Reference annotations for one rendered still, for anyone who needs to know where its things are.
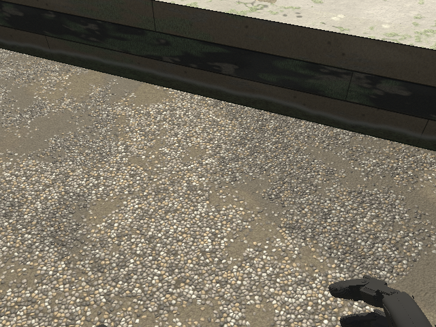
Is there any right robot hand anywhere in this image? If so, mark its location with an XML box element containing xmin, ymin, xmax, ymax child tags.
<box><xmin>328</xmin><ymin>275</ymin><xmax>436</xmax><ymax>327</ymax></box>

